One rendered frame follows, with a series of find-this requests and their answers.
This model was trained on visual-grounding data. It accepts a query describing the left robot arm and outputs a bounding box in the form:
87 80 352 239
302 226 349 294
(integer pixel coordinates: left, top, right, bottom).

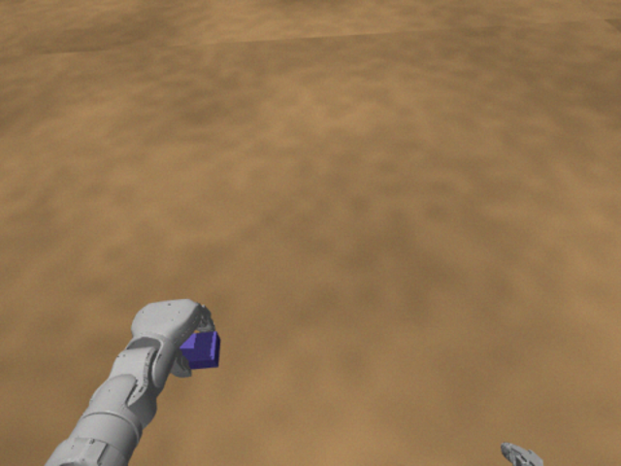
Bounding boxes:
45 333 177 466

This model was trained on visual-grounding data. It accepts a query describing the right robot hand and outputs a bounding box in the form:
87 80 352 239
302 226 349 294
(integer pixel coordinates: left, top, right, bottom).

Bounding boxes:
501 443 543 466

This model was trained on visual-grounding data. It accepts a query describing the left robot hand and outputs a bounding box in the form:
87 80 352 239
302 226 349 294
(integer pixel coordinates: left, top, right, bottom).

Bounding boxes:
131 299 215 378

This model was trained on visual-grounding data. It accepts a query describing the small box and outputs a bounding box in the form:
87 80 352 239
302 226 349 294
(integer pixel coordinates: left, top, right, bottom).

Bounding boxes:
180 331 220 370

